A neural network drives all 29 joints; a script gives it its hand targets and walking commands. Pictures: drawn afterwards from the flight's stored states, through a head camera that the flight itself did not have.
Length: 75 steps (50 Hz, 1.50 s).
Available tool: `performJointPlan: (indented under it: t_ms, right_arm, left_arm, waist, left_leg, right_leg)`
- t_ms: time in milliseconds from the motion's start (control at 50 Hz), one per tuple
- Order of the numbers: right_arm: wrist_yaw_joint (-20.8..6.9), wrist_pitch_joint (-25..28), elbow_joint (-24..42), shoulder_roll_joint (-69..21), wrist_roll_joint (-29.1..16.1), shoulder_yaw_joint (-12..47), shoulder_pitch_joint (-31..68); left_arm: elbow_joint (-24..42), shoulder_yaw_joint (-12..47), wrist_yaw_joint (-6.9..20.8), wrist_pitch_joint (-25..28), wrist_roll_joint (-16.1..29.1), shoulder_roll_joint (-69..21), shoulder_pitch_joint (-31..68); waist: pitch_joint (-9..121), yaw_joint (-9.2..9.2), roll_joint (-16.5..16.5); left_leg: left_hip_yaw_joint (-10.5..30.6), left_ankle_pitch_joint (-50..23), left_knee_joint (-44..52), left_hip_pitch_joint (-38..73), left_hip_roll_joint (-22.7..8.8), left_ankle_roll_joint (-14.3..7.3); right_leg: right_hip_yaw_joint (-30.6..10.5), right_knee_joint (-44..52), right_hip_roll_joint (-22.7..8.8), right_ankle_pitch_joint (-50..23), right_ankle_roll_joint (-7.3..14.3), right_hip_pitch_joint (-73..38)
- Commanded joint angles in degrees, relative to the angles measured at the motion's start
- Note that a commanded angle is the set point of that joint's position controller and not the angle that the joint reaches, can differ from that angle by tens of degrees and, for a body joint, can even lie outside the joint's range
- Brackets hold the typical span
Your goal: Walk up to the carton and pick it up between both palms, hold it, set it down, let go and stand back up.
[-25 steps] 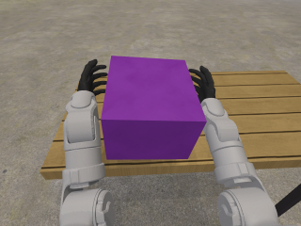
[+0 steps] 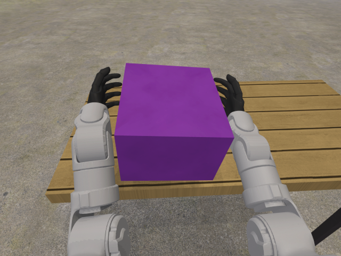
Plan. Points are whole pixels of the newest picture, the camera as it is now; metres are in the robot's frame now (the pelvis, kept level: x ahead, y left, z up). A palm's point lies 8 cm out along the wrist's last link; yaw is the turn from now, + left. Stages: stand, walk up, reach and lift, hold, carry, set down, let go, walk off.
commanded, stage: hold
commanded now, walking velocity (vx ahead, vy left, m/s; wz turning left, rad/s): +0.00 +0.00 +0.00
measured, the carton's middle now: (168, 120) +0.36 +0.01 +0.18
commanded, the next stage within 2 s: set down in 1.38 s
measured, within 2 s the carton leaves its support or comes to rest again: neither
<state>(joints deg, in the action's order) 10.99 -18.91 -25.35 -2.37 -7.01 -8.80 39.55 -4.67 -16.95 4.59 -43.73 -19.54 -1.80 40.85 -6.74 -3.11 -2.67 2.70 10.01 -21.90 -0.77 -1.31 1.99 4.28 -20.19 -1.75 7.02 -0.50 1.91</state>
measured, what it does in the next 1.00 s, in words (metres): stands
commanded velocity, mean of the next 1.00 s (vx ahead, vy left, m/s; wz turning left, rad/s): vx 0.00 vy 0.00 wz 0.00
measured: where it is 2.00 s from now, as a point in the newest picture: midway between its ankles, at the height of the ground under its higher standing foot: outside the picture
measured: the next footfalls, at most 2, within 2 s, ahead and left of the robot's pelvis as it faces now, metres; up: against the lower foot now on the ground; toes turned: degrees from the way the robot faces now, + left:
none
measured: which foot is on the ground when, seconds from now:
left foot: down 0.00-1.00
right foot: down 0.00-1.00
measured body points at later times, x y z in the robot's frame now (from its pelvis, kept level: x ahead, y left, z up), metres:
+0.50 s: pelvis +0.00 +0.00 +0.00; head -0.03 +0.02 +0.45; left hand +0.38 +0.15 +0.22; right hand +0.38 -0.14 +0.19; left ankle +0.04 +0.14 -0.74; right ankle +0.06 -0.12 -0.74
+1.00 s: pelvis +0.00 +0.00 +0.00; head -0.04 +0.02 +0.45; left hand +0.38 +0.15 +0.23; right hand +0.38 -0.14 +0.20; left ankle +0.04 +0.14 -0.74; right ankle +0.06 -0.12 -0.74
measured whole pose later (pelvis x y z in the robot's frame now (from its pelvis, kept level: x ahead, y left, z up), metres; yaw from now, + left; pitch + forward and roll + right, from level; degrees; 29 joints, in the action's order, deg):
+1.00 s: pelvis +0.00 +0.00 +0.00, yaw +0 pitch -11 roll +0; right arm 11.0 -18.5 -25.6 -2.4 -7.0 -8.7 39.6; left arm -4.7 -17.0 4.6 -43.6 -19.6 -1.8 40.9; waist -6.5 -3.1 -2.8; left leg 2.7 10.0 -21.9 -0.6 -1.3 2.0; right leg 4.3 -20.2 -1.7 7.0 -0.5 1.7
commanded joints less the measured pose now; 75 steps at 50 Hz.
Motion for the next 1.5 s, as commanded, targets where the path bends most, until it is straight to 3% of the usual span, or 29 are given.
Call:
performJointPlan:
  t_ms: [0, 100, 160, 220, 280, 340, 360, 400, 480, 560, 620, 700, 780, 800, 880, 920, 940, 980, 1000, 1060, 1100, 1180, 1220, 1360, 1380, 1400, 1420, 1460, 1480]
  right_arm:
    - [-5.95, 3.84, 16.38, -24.99, -4.94, 27.46, 42.69]
    - [-5.8, 3.3, 12.59, -23.88, -3.69, 24.58, 39.64]
    - [-6.29, 3.72, 13.01, -24.96, -4.58, 25.88, 40.07]
    - [-6.3, 3.44, 12.53, -23.37, -3.08, 24.11, 41.0]
    - [-6.14, 3.8, 13.7, -24.28, -4.8, 25.8, 40.67]
    - [-5.93, 4.05, 14.36, -23.78, -4.07, 25.96, 39.26]
    - [-6.0, 4.05, 14.71, -25.08, -4.59, 26.63, 40.88]
    - [-5.76, 4.01, 14.49, -23.25, -4.04, 25.39, 40.1]
    - [-6.09, 4.1, 14.24, -24.14, -4.24, 26.33, 41.32]
    - [-6.06, 4.07, 14.53, -24.6, -3.97, 26.31, 42.15]
    - [-5.77, 3.74, 13.44, -23.23, -4.09, 25.18, 37.04]
    - [-5.8, 4.21, 17.53, -25.27, -5.63, 28.27, 41.35]
    - [-5.84, 3.6, 13.07, -23.04, -4.31, 25.77, 39.42]
    - [-5.85, 3.06, 11.22, -23.33, -3.8, 25.28, 37.96]
    - [-6.1, 3.91, 14.75, -23.68, -4.33, 25.91, 40.58]
    - [-6.27, 3.01, 9.58, -23.26, -3.47, 23.03, 39.29]
    - [-6.26, 3.8, 13.8, -24.59, -3.2, 24.02, 41.18]
    - [-6.37, 3.47, 10.87, -24.0, -2.98, 23.05, 41.05]
    - [-6.5, 3.75, 11.75, -24.02, -2.93, 23.69, 40.76]
    - [-6.43, 4.24, 13.0, -24.33, -3.69, 24.92, 41.27]
    - [-6.28, 3.65, 10.5, -23.47, -3.33, 24.04, 39.16]
    - [-6.48, 4.56, 13.8, -25.48, -3.5, 25.02, 42.11]
    - [-6.54, 4.38, 12.58, -24.49, -3.75, 24.1, 41.68]
    - [-5.58, 4.37, 16.72, -25.16, -5.25, 27.37, 40.49]
    - [-5.51, 2.95, 16.14, -25.89, -4.72, 27.08, 43.92]
    - [-5.55, 3.6, 16.45, -26.89, -4.46, 27.74, 44.38]
    - [-5.72, 4.09, 15.74, -25.67, -3.3, 25.4, 44.85]
    - [-6.12, 6.49, 16.62, -26.04, -2.44, 24.98, 47.92]
    - [-6.11, 6.13, 14.68, -26.46, -1.99, 24.75, 45.18]
  left_arm:
    - [1.96, 20.36, 7.85, 2.69, 5.14, -26.35, 25.43]
    - [1.17, 20.64, 7.93, 2.51, 4.98, -26.82, 24.45]
    - [2.43, 19.3, 7.94, 2.57, 3.96, -26.49, 25.65]
    - [-0.93, 19.46, 8.14, 2.03, 4.25, -25.99, 25.04]
    - [1.5, 19.4, 7.99, 2.31, 3.6, -26.84, 24.78]
    - [3.17, 22.16, 7.8, 2.71, 5.82, -27.19, 24.44]
    - [2.16, 20.81, 7.85, 2.74, 4.87, -27.13, 24.66]
    - [1.66, 21.07, 7.85, 2.92, 5.52, -26.24, 24.91]
    - [3.29, 22.43, 7.48, 3.14, 6.01, -27.43, 26.9]
    - [2.24, 21.11, 7.58, 3.05, 5.26, -27.04, 26.34]
    - [2.9, 21.14, 7.61, 2.58, 4.27, -26.77, 22.3]
    - [5.87, 23.33, 7.3, 3.48, 6.89, -27.61, 25.88]
    - [2.24, 21.88, 7.67, 2.64, 5.23, -27.44, 24.56]
    - [-0.45, 18.97, 8.16, 2.41, 3.27, -25.31, 22.68]
    - [1.99, 20.41, 8.22, 2.29, 4.79, -26.88, 23.63]
    - [0.72, 17.86, 8.24, 2.19, 2.83, -24.71, 26.22]
    - [1.37, 18.96, 8.45, 2.38, 4.07, -25.81, 26.38]
    - [0.94, 19.69, 8.16, 2.74, 4.39, -26.45, 27.97]
    - [-0.38, 18.44, 8.12, 2.52, 3.76, -25.38, 26.47]
    - [1.63, 20.2, 7.54, 2.6, 4.19, -26.85, 25.96]
    - [1.24, 19.78, 7.74, 2.5, 4.09, -26.91, 24.64]
    - [1.6, 19.05, 8.1, 3.0, 4.34, -26.29, 27.08]
    - [0.86, 19.27, 7.59, 2.82, 3.47, -26.37, 26.21]
    - [4.03, 21.76, 7.34, 2.95, 5.89, -28.17, 24.25]
    - [0.8, 21.98, 7.83, 2.95, 8.02, -26.76, 29.14]
    - [0.54, 21.46, 8.18, 2.76, 6.77, -27.67, 28.81]
    - [1.11, 22.57, 8.1, 3.75, 7.79, -28.0, 31.27]
    - [-0.23, 21.49, 8.56, 5.07, 7.19, -27.53, 31.8]
    - [-0.15, 22.07, 8.15, 5.45, 6.8, -28.16, 31.58]
  waist:
    - [26.82, -1.55, 1.92]
    - [25.1, -3.73, 3.27]
    - [24.59, -1.84, 2.43]
    - [22.16, -3.06, 2.35]
    - [23.69, -2.25, 2.92]
    - [26.19, -3.69, 3.52]
    - [25.63, -2.64, 1.95]
    - [25.44, -3.77, 2.22]
    - [26.17, -3.03, 3.64]
    - [25.63, -2.0, 1.89]
    - [25.09, -3.28, 4.12]
    - [29.11, -2.72, 2.46]
    - [25.23, -3.85, 3.59]
    - [21.18, -2.71, 2.51]
    - [24.73, -2.36, 2.27]
    - [22.29, -3.01, 3.85]
    - [24.34, -2.74, 1.54]
    - [23.82, -3.53, 3.41]
    - [23.37, -2.21, 2.37]
    - [25.22, -2.37, 3.67]
    - [22.96, -3.35, 3.15]
    - [24.79, -2.28, 1.28]
    - [24.18, -2.33, 3.24]
    - [29.07, -2.92, 2.42]
    - [23.07, -2.55, -0.64]
    - [24.18, -1.42, -0.38]
    - [25.09, -2.91, 1.36]
    - [27.03, -1.2, 1.21]
    - [26.44, -1.85, 2.61]
  left_leg:
    - [-5.83, -4.32, 7.23, -4.47, 4.66, -2.31]
    - [-5.98, -4.05, 7.6, -3.2, 4.31, -1.91]
    - [-5.96, -3.19, 7.56, -4.53, 4.34, -2.34]
    - [-5.82, -0.04, 8.38, -4.8, 4.36, -2.34]
    - [-6.23, -3.02, 7.66, -3.79, 4.41, -2.25]
    - [-5.77, -4.7, 7.17, -3.24, 4.2, -1.36]
    - [-5.98, -5.41, 6.86, -3.0, 4.57, -1.91]
    - [-5.64, -5.1, 6.95, -2.76, 4.16, -1.71]
    - [-5.68, -3.54, 7.23, -3.91, 4.27, -1.66]
    - [-5.95, -4.46, 7.21, -2.71, 4.42, -2.13]
    - [-5.8, -6.59, 6.99, -2.12, 4.26, -1.33]
    - [-5.85, -9.45, 5.61, -1.43, 4.64, -1.43]
    - [-5.92, -5.58, 7.13, -2.22, 4.27, -1.05]
    - [-6.3, -4.24, 7.61, -2.73, 4.76, -1.87]
    - [-5.86, -3.46, 7.6, -4.18, 4.08, -2.14]
    - [-6.1, -0.27, 8.68, -4.07, 4.27, -2.21]
    - [-6.13, -2.38, 7.57, -4.36, 4.5, -2.66]
    - [-5.92, 0.19, 8.51, -5.5, 4.22, -2.02]
    - [-5.84, -0.14, 8.34, -5.19, 4.26, -2.53]
    - [-5.89, -2.71, 7.64, -4.19, 4.3, -2.0]
    - [-6.01, -1.42, 8.15, -4.17, 4.35, -2.03]
    - [-6.1, -0.93, 7.79, -5.19, 4.43, -3.06]
    - [-5.77, -0.02, 8.21, -4.53, 4.15, -2.45]
    - [-5.79, -6.73, 6.48, -2.01, 4.2, -2.0]
    - [-6.71, 1.07, 7.63, -7.61, 5.78, -3.25]
    - [-6.4, -1.58, 6.76, -7.24, 5.37, -3.53]
    - [-6.39, -1.22, 7.01, -6.31, 5.11, -2.34]
    - [-6.66, 0.27, 7.55, -5.45, 4.97, -2.79]
    - [-6.54, -1.61, 7.38, -5.07, 4.78, -2.43]
  right_leg:
    - [1.22, 4.31, 4.88, -2.8, -0.8, -16.84]
    - [1.31, 4.5, 4.78, -2.89, -0.6, -15.91]
    - [1.09, 4.13, 4.86, -1.76, -0.58, -16.93]
    - [1.41, 4.86, 4.81, 1.13, -0.49, -15.09]
    - [1.11, 4.6, 4.92, -1.3, -0.63, -16.07]
    - [1.36, 4.03, 5.15, -4.01, -0.47, -17.08]
    - [1.11, 4.17, 5.2, -4.08, -0.55, -16.83]
    - [1.05, 4.26, 5.3, -3.88, -0.47, -16.38]
    - [1.47, 4.17, 5.4, -1.67, -0.35, -15.65]
    - [1.43, 4.64, 4.88, -2.11, -0.83, -15.41]
    - [1.39, 4.24, 5.26, -4.43, -0.25, -16.27]
    - [1.57, 3.76, 5.37, -7.29, -0.89, -16.99]
    - [1.46, 4.31, 5.27, -4.01, -0.2, -16.44]
    - [0.97, 5.46, 4.89, -2.52, -0.54, -15.6]
    - [1.5, 4.21, 5.12, -2.27, -0.4, -16.9]
    - [1.29, 4.88, 4.71, 1.17, -0.23, -15.43]
    - [1.58, 4.59, 4.77, -0.5, -0.66, -16.19]
    - [1.29, 4.0, 4.66, 0.4, -0.49, -16.28]
    - [1.42, 4.4, 4.71, 1.22, -0.45, -15.99]
    - [1.45, 3.98, 4.87, -0.86, -0.42, -15.88]
    - [1.33, 4.44, 4.82, -0.78, -0.47, -15.85]
    - [1.37, 4.42, 4.95, -0.01, -0.7, -16.27]
    - [1.49, 4.29, 4.87, 0.99, -0.54, -15.68]
    - [1.34, 3.79, 5.29, -5.78, -0.78, -17.35]
    - [0.55, 4.27, 5.03, -2.93, -1.72, -17.14]
    - [0.82, 3.22, 4.87, -5.7, -1.44, -18.86]
    - [0.83, 3.49, 4.79, -4.91, -1.33, -17.07]
    - [1.07, 4.03, 4.38, -1.95, -1.59, -16.8]
    - [1.03, 3.63, 4.32, -4.65, -1.37, -16.91]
